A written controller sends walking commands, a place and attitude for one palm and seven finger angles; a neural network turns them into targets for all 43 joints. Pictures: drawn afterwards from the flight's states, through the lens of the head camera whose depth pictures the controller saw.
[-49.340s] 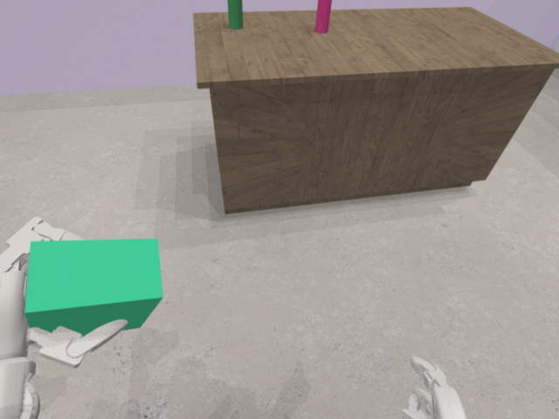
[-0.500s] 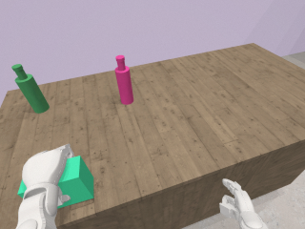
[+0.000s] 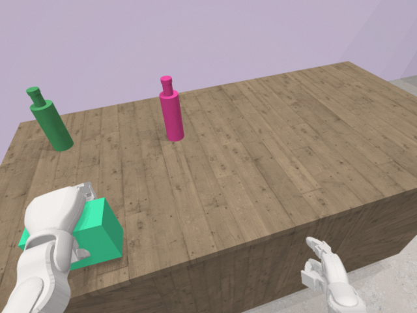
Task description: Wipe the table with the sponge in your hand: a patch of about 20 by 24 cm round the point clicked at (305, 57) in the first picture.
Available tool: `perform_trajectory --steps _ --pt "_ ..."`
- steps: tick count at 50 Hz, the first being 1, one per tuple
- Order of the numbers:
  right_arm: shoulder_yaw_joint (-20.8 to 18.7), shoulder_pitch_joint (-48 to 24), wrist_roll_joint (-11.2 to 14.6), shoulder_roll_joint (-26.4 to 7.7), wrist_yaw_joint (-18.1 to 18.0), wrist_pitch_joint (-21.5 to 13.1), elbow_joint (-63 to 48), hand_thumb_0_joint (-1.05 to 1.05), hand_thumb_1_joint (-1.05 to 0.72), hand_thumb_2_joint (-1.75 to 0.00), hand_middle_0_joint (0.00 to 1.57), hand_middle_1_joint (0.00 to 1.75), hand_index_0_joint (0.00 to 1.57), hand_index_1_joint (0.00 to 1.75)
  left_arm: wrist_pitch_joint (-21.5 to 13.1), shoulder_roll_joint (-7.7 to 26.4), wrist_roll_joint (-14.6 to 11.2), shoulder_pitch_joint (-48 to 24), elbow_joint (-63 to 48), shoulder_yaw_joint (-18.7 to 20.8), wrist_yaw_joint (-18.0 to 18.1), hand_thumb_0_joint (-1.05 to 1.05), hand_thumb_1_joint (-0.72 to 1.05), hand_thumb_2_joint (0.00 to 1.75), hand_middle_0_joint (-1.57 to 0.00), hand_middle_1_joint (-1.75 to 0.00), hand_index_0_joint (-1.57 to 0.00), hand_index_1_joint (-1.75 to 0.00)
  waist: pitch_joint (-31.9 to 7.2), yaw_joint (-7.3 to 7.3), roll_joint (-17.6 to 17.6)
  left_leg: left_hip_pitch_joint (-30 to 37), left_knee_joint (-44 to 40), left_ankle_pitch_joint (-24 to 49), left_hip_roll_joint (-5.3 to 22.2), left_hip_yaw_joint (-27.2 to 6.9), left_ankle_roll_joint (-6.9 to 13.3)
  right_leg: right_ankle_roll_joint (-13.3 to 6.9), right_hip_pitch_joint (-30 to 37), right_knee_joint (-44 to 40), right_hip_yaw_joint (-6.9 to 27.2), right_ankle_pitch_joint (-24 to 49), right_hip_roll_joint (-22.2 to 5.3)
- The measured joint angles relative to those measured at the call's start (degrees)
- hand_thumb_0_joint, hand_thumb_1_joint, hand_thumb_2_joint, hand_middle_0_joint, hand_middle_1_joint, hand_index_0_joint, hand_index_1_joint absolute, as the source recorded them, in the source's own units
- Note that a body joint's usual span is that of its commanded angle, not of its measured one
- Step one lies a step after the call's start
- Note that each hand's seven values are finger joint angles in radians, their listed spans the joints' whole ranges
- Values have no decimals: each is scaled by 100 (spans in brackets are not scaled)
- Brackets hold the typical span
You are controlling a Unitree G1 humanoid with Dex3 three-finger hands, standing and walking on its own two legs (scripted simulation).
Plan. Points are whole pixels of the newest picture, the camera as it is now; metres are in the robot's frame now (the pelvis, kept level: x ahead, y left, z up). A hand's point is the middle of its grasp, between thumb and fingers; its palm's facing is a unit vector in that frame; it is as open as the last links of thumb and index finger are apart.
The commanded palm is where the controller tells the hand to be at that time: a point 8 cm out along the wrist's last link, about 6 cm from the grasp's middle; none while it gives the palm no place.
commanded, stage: lift the sponge slowly off the table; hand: left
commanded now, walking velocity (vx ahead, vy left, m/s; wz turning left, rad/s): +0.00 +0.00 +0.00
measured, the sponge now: (81, 241) +0.21 +0.30 +0.04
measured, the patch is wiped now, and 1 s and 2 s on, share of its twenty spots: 1.00 1.00 1.00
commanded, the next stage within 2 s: bring the sponge back beside the body in 1.12 s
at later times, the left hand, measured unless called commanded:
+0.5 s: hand (71, 213) +0.22 +0.29 +0.12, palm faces +0.08 -0.11 -0.99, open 10.5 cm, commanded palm +0.19 +0.29 +0.20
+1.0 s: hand (65, 197) +0.23 +0.29 +0.15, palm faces +0.15 -0.12 -0.98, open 10.5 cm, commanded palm +0.19 +0.29 +0.23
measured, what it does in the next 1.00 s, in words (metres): stands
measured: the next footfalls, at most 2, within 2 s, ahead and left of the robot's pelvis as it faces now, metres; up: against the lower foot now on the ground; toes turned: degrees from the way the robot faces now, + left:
none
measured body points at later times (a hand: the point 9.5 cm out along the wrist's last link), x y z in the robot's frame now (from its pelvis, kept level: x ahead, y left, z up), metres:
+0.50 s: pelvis -0.01 +0.00 +0.00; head -0.04 -0.04 +0.45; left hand +0.21 +0.29 +0.17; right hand +0.25 -0.20 -0.06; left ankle +0.01 +0.09 -0.74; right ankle +0.00 -0.09 -0.74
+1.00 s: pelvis -0.01 +0.00 +0.00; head -0.05 -0.04 +0.45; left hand +0.21 +0.29 +0.21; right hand +0.26 -0.18 -0.06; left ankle +0.01 +0.09 -0.74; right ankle +0.00 -0.09 -0.74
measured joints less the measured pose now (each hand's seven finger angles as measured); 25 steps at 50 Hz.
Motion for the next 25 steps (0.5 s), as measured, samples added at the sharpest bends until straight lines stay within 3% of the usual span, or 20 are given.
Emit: perform_trajectory --steps 6,14,25 --pt "14 -13 -14 21 10 -42 7 2 -90 -90 21 30 20 30 -128 43 -12 -128 -49 25 -54 0 -54 104 -65 -131 -73 -127 -1 -31 4 15 -58 46 15 32 -20 -15 -18 -11 33 37 12" --pt "13 6 7 -10 76 14 38 2 -90 -90 21 30 20 30 66 124 -112 -152 -174 141 -123 0 -54 104 -65 -131 -73 -127 -27 -54 34 13 -83 72 21 58 -30 -20 -46 6 59 51 16" --pt "31 9 36 -43 -12 -44 49 2 -90 -90 20 30 20 30 110 228 -133 -412 -194 18 -316 0 -54 104 -66 -131 -73 -127 20 25 66 8 -75 113 -10 -1 -27 -15 -37 24 -1 61 -12"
